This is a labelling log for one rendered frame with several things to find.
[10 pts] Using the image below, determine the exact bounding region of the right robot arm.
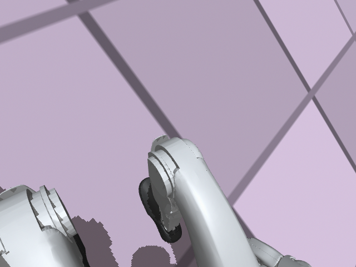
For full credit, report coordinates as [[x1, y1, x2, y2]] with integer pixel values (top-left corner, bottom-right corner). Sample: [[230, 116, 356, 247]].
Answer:
[[277, 255, 312, 267]]

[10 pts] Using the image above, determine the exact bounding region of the right robot hand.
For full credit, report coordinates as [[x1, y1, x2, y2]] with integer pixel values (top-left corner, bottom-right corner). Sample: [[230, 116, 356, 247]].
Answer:
[[248, 238, 284, 267]]

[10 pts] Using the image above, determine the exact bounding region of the right robot foot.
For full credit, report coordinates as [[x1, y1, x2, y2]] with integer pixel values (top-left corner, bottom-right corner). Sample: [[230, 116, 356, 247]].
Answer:
[[139, 177, 182, 243]]

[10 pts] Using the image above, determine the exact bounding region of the left robot foot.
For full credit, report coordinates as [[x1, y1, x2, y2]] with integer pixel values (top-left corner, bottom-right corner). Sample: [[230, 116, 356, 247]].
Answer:
[[73, 233, 90, 267]]

